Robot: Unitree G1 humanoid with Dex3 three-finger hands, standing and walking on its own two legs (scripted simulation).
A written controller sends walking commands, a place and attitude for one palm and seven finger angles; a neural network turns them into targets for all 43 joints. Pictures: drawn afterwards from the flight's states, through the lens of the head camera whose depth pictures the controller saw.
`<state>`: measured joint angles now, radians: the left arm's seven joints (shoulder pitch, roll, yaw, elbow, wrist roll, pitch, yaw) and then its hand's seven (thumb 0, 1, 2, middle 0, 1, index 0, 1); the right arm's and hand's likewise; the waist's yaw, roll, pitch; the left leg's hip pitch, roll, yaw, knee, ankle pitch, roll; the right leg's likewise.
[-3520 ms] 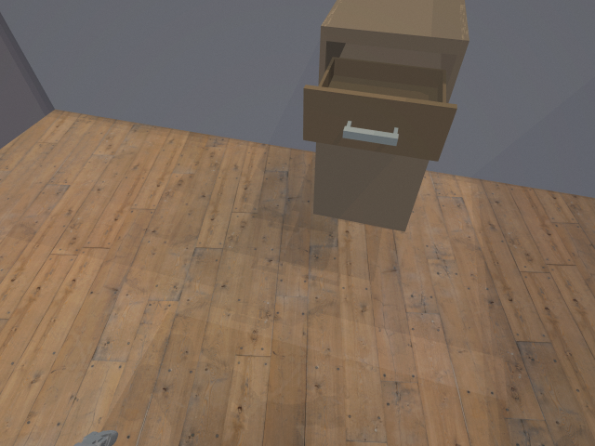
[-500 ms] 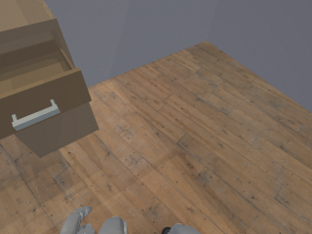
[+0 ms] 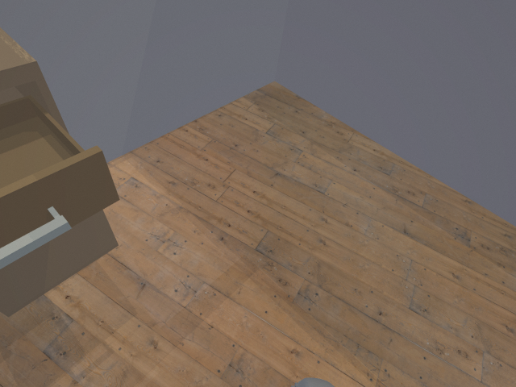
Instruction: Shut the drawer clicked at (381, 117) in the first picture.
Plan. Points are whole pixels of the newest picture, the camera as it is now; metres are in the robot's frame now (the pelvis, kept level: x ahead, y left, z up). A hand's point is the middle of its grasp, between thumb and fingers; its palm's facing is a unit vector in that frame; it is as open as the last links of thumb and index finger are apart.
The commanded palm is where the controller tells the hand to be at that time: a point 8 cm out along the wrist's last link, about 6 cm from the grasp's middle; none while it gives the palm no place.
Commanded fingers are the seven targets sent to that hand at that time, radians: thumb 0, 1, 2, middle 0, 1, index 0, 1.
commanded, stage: walk to a spot facing it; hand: left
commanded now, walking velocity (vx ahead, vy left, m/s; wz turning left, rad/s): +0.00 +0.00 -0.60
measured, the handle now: (23, 236) +0.34 +0.46 -0.07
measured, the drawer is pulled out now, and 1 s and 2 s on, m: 0.30 0.30 0.30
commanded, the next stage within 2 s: turn to face it in 0.86 s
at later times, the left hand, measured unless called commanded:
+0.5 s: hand (198, 381) +0.15 +0.10 -0.15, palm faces -0.26 -0.94 -0.23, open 7.3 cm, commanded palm none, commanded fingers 0.00 0.90 0.90 -0.20 -0.30 -0.20 -0.30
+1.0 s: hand (220, 318) +0.27 +0.08 -0.18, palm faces -0.51 -0.85 -0.17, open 7.4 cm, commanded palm none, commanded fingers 0.00 0.90 0.90 -0.20 -0.30 -0.20 -0.30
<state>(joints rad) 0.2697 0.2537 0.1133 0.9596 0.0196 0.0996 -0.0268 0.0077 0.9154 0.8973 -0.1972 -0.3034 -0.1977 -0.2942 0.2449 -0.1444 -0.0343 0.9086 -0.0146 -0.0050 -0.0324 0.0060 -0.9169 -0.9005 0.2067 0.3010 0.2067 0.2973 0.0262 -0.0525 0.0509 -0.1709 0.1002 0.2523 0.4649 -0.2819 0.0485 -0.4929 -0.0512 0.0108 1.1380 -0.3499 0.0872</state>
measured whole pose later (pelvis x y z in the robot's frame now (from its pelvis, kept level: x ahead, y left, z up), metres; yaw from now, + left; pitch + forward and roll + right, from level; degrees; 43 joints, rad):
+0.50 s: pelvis +0.00 -0.06 +0.00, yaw -18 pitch +0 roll +0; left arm 0.20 0.20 0.07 0.91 0.01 0.01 -0.01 0.00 0.91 0.90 -0.20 -0.30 -0.20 -0.30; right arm 0.24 -0.23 -0.08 0.93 -0.03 0.04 0.01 0.01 -0.91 -0.90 0.20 0.30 0.20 0.30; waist -0.02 0.02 0.03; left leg -0.49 0.13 0.05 1.02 -0.34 -0.09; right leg -0.23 0.04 0.01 0.46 -0.23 -0.05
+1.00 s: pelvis +0.11 -0.05 +0.00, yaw -35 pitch +0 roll -2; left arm 0.20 0.23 0.10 0.96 0.02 0.06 -0.04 0.01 0.92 0.90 -0.20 -0.30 -0.20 -0.29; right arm 0.31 -0.16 -0.04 0.97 -0.02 -0.03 -0.03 0.01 -0.93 -0.90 0.21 0.30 0.21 0.30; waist 0.01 -0.03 0.08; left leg -0.11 0.11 0.24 0.44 -0.32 0.00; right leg -0.55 -0.06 -0.06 0.98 -0.31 0.04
